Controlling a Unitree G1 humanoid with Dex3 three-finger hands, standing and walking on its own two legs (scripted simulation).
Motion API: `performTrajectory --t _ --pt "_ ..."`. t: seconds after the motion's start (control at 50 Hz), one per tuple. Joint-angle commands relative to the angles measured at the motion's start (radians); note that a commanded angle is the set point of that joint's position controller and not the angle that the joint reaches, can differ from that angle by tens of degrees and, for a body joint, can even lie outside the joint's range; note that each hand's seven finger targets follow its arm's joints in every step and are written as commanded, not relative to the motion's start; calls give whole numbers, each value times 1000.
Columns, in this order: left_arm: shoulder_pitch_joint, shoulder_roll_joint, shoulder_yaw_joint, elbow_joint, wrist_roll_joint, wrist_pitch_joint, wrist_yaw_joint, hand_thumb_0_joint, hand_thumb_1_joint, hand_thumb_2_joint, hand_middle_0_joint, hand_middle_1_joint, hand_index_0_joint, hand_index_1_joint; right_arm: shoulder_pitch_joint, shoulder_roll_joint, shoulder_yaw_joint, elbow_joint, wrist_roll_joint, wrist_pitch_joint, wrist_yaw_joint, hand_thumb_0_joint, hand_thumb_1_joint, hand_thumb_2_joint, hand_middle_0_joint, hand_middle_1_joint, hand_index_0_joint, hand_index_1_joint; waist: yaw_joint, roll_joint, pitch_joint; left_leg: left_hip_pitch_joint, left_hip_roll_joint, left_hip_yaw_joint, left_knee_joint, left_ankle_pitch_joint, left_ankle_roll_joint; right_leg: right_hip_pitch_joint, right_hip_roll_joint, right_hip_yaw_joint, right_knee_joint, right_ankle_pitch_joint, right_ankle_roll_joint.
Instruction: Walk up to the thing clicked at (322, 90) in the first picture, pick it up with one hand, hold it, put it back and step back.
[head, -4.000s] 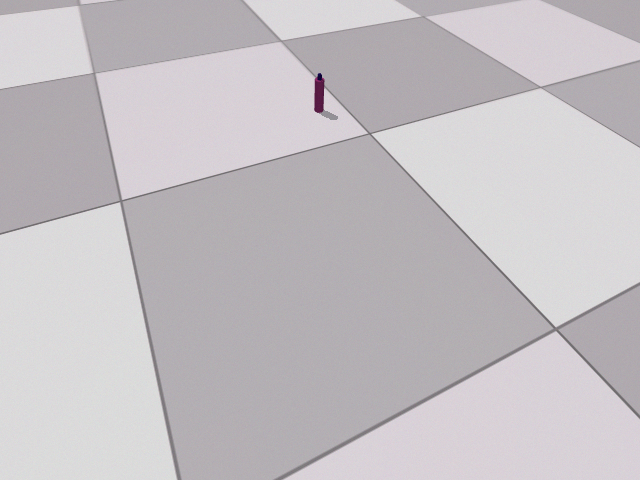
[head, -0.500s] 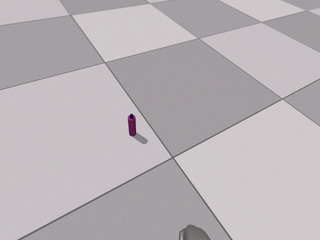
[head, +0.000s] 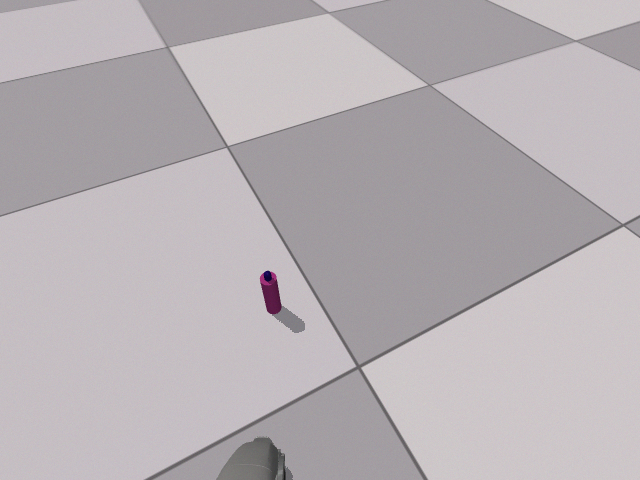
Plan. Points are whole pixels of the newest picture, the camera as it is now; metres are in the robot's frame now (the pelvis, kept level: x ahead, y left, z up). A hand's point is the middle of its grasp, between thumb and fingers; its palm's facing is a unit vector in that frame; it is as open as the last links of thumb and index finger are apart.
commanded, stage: walk up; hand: left
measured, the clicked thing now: (270, 291) +0.75 +0.24 -0.66
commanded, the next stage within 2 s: none
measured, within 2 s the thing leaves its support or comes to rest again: neither
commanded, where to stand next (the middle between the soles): +0.43 +0.02 m, yaw +1 degrees
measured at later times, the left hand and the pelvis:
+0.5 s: hand (164, 394) +0.24 +0.27 -0.14, palm faces -0.05 -0.91 -0.41, open 7.4 cm; pelvis +0.18 -0.02 -0.02, yaw +0 degrees
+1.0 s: hand (171, 352) +0.31 +0.29 -0.17, palm faces +0.00 -0.91 -0.40, open 7.4 cm; pelvis +0.30 +0.01 -0.02, yaw +2 degrees
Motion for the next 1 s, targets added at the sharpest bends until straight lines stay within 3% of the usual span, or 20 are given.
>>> performTrajectory --t 0.0,0.06,0.08,0.1,0.12,0.16,0.22,0.32,0.44,0.46,0.48,0.5,0.54,0.62,0.72,0.86,0.9,0.92,0.94,0.98 --pt "-5 280 83 -82 -2 -16 16 0 900 900 -200 -300 -200 -300 -55 -159 -50 -98 1 -40 -5 0 -900 -900 200 300 200 300 1 -149 -4 104 -7 26 -117 31 18 -68 -253 187 -159 46 -163" --pt "-33 268 68 -92 2 -11 19 0 900 900 -200 -300 -200 -300 76 -188 -65 -60 -1 -51 -18 0 -900 -900 200 300 200 300 -87 -57 -52 359 -50 49 -167 16 44 -163 -225 141 46 201 -122" --pt "10 218 47 -92 -3 -8 21 0 900 900 -200 -300 -200 -300 169 -234 -81 -33 -7 -59 -30 0 -900 -900 200 300 200 300 -125 82 -116 522 -34 -15 -238 -89 82 -230 -143 63 305 278 -88" --pt "48 141 28 -108 -19 -5 20 0 900 900 -200 -300 -200 -300 240 -336 -109 -51 -20 -65 -42 0 -900 -900 200 300 200 300 -142 312 -177 674 230 -456 -345 -185 182 -465 -13 11 624 25 -13" --pt "43 221 55 -86 -18 4 35 0 900 900 -200 -300 -200 -300 230 -363 -114 -73 15 -62 -44 0 -900 -900 200 300 200 300 -140 199 -180 655 357 -704 -451 -184 286 -537 32 105 708 -259 -13" --pt "9 249 51 -65 -14 11 37 0 900 900 -200 -300 -200 -300 142 -296 -92 -92 29 -55 -52 0 -900 -900 200 300 200 300 -94 28 -73 494 296 -464 -423 -41 269 -522 -37 208 752 -161 -14" --pt "77 226 51 -12 -15 20 21 0 900 900 -200 -300 -200 -300 58 -247 -65 -106 25 -60 -55 0 -900 -900 200 300 200 300 -35 108 -14 288 189 -191 -432 26 202 -390 -90 163 582 -69 9" --pt "-4 194 57 -29 3 19 -7 0 900 900 -200 -300 -200 -300 62 -277 -76 -125 9 -59 -43 0 -900 -900 200 300 200 300 -66 155 6 240 176 -143 -461 -151 240 -334 -98 99 315 6 37" --pt "102 228 87 32 7 -4 1 0 900 900 -200 -300 -200 -300 -20 -236 -58 -160 11 -33 -34 0 -900 -900 200 300 200 300 29 19 -39 22 107 -75 -226 -358 157 52 -19 56 120 82 20" --pt "168 260 101 52 10 -14 12 0 900 900 -200 -300 -200 -300 14 -175 -38 -158 7 -28 -35 0 -900 -900 200 300 200 300 61 -128 -71 -66 47 -16 -24 -369 124 178 -37 117 63 -21 4" --pt "238 350 125 43 18 -25 28 0 900 900 -200 -300 -200 -300 17 -106 -15 -175 7 -29 -35 0 -900 -900 200 300 200 300 95 -366 -56 -219 -81 83 331 -335 65 208 -262 509 -153 -307 -77" --pt "193 387 116 12 6 -26 28 0 900 900 -200 -300 -200 -300 -3 -177 -33 -172 5 -21 -46 0 -900 -900 200 300 200 300 77 -307 -31 -275 -97 -27 437 -365 42 118 -426 830 -293 -390 -198" --pt "66 341 100 -22 -13 -26 36 0 900 900 -200 -300 -200 -300 25 -239 -52 -116 21 -12 -48 0 -900 -900 200 300 200 300 16 -119 33 -223 -15 -128 442 -221 32 23 -376 664 -266 -300 -193" --pt "25 285 82 -33 -9 -33 43 0 900 900 -200 -300 -200 -300 112 -204 -55 -57 10 1 -28 0 -900 -900 200 300 200 300 -29 -196 -9 -86 4 -78 305 -113 15 -46 -254 350 -209 0 -156" --pt "68 296 90 -51 -2 -37 46 0 900 900 -200 -300 -200 -300 -8 -180 -56 -108 -9 12 -4 0 -900 -900 200 300 200 300 9 -166 -1 -73 21 -44 101 -74 -2 -34 -262 286 -193 4 -185" --pt "19 284 54 -66 -9 -9 63 0 900 900 -200 -300 -200 -300 -12 -132 -43 -91 5 1 -28 0 -900 -900 200 300 200 300 -38 -161 -54 210 -53 42 -126 43 26 -117 -223 148 48 448 -132" --pt "40 221 24 -73 -16 1 66 0 900 900 -200 -300 -200 -300 90 -204 -64 -57 -2 -10 -45 0 -900 -900 200 300 200 300 -86 1 -130 419 -28 -30 -226 55 75 -208 -149 92 289 335 -64" --pt "74 161 4 -92 -21 2 63 0 900 900 -200 -300 -200 -300 141 -306 -94 -67 -8 -15 -50 0 -900 -900 200 300 200 300 -101 218 -183 526 197 -357 -304 9 156 -367 -47 38 529 53 -5" --pt "85 212 23 -69 -18 14 74 0 900 900 -200 -300 -200 -300 133 -358 -104 -80 19 -10 -50 0 -900 -900 200 300 200 300 -106 226 -171 523 328 -577 -403 -53 276 -472 21 61 625 -295 -1" --pt "40 252 31 -41 -9 26 78 0 900 900 -200 -300 -200 -300 68 -290 -89 -98 26 -3 -57 0 -900 -900 200 300 200 300 -75 76 -62 348 266 -437 -400 -66 261 -449 -34 174 672 -258 -5"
